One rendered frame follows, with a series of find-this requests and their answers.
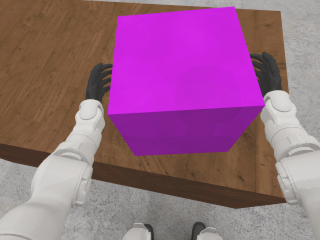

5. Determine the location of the left robot upper arm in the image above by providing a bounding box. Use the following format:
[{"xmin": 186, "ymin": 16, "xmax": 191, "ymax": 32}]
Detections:
[{"xmin": 0, "ymin": 155, "xmax": 93, "ymax": 240}]

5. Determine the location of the right robot hand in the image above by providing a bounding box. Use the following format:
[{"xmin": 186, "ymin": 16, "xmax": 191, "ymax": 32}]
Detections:
[{"xmin": 249, "ymin": 52, "xmax": 282, "ymax": 98}]

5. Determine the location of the robot left forearm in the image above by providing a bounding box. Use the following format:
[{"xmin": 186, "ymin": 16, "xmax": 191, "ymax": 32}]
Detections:
[{"xmin": 30, "ymin": 99, "xmax": 105, "ymax": 197}]

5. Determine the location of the carton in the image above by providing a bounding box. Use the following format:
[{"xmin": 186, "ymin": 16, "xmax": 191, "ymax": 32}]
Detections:
[{"xmin": 107, "ymin": 6, "xmax": 265, "ymax": 156}]

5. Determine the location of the left robot hand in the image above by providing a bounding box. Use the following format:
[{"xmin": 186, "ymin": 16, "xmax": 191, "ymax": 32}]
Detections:
[{"xmin": 85, "ymin": 63, "xmax": 113, "ymax": 104}]

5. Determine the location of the pedestal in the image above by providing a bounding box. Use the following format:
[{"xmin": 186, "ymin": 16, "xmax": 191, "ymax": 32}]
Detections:
[{"xmin": 0, "ymin": 0, "xmax": 289, "ymax": 209}]

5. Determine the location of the left robot thigh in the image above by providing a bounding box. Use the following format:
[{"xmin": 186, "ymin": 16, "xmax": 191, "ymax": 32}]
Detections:
[{"xmin": 122, "ymin": 227, "xmax": 151, "ymax": 240}]

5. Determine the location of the right robot upper arm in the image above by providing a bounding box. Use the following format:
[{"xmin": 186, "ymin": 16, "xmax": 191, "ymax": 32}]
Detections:
[{"xmin": 275, "ymin": 150, "xmax": 320, "ymax": 240}]

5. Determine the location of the left robot foot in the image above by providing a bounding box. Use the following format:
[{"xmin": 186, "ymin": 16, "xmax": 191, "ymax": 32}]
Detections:
[{"xmin": 144, "ymin": 224, "xmax": 154, "ymax": 240}]

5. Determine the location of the robot right forearm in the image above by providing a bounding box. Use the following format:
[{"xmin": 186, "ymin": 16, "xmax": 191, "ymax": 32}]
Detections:
[{"xmin": 260, "ymin": 90, "xmax": 320, "ymax": 162}]

